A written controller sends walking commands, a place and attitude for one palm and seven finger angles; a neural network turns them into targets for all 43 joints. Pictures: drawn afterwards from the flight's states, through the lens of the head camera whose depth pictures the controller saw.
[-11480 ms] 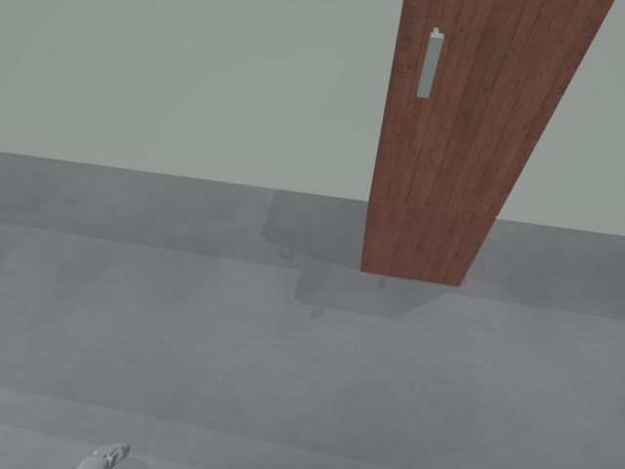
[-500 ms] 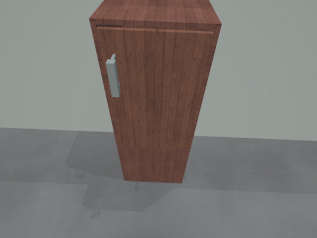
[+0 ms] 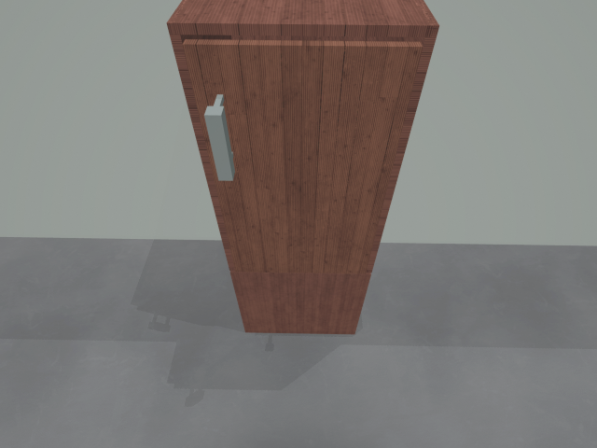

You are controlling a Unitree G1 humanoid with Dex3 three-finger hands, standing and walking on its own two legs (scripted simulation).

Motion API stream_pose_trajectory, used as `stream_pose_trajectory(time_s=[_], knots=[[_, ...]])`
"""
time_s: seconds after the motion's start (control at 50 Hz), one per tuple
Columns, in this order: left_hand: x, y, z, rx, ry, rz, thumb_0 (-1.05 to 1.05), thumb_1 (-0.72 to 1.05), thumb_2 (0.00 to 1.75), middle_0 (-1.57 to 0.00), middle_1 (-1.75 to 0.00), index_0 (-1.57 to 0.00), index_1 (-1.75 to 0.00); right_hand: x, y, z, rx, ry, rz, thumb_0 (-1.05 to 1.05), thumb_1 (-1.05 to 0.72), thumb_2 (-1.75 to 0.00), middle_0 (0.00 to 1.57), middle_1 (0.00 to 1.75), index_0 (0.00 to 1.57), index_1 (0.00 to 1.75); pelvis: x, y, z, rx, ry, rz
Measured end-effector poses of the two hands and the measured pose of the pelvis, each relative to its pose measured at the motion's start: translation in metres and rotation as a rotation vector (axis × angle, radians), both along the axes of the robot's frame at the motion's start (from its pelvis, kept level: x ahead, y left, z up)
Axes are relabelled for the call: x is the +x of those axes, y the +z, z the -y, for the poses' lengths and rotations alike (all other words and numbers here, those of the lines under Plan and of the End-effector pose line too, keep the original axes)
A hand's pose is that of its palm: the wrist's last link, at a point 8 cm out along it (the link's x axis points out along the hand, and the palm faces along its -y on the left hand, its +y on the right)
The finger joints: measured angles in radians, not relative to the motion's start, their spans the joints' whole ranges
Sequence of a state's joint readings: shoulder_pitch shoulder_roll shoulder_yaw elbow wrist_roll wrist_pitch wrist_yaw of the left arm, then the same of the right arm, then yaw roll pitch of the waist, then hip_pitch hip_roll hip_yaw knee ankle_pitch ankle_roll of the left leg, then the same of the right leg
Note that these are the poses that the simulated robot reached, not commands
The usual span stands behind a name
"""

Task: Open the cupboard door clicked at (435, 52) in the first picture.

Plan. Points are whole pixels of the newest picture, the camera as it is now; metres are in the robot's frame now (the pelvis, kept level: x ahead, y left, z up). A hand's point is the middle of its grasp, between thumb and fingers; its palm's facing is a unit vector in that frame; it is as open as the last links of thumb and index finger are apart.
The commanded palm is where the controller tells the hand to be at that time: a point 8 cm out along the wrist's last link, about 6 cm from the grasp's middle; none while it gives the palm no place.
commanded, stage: look again from close up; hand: left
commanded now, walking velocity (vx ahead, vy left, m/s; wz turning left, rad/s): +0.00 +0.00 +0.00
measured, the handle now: (223, 138) +0.57 +0.15 +0.11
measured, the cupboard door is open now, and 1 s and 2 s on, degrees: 0 0 0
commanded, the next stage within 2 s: raise the hand with hooked fingers in 0.36 s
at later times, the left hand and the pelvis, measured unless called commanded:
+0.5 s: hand out of the picture +0.04 +0.19 -0.17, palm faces +0.04 -0.98 -0.18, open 7.4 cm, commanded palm +0.12 +0.24 -0.06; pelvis +0.02 +0.02 +0.01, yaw -1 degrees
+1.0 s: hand (128, 425) +0.16 +0.22 -0.01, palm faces +0.22 -0.97 -0.07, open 9.3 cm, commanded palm +0.16 +0.26 +0.01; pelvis +0.00 -0.03 -0.05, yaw +5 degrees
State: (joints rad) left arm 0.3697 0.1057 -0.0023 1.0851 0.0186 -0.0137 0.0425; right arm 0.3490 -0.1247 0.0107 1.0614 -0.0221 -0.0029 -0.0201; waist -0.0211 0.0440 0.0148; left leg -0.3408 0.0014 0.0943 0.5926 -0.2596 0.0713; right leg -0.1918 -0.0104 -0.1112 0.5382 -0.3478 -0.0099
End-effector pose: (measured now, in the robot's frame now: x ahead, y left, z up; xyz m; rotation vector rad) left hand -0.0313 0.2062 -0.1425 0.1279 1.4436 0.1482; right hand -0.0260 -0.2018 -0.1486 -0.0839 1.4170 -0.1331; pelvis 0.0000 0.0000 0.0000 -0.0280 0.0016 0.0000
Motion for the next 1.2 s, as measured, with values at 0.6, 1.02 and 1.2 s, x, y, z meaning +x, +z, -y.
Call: stream_pose_trajectory(time_s=[0.6,1.02,1.2], knots=[[0.163,0.107,-0.052,0.127,0.051,0.783,0.02,0.91,0.88,-0.2,-0.32,-0.2,-0.32,0.103,0.041,0.015,-0.113,0.059,0.445,0.02,-0.91,-0.9,0.2,0.29,0.2,0.3,0.011,0.005,-0.018,0.036,0.025,-0.014],[0.158,0.153,-0.059,0.105,-0.032,1.465,0.01,0.45,0.7,-0.23,-0.59,-0.23,-0.59,0.244,0.059,0.048,-0.163,0.312,0.87,0.02,-0.9,-0.9,0.2,0.29,0.2,0.3,0.002,-0.055,0.027,-0.029,0.1,-0.138],[0.246,0.164,-0.055,-0.12,-0.249,1.331,0.01,0.24,0.62,-0.24,-0.73,-0.24,-0.72,0.223,0.03,0.03,-0.068,0.212,0.745,0.02,-0.9,-0.9,0.21,0.3,0.2,0.3,0.016,-0.044,0.023,-0.018,0.076,-0.165]])
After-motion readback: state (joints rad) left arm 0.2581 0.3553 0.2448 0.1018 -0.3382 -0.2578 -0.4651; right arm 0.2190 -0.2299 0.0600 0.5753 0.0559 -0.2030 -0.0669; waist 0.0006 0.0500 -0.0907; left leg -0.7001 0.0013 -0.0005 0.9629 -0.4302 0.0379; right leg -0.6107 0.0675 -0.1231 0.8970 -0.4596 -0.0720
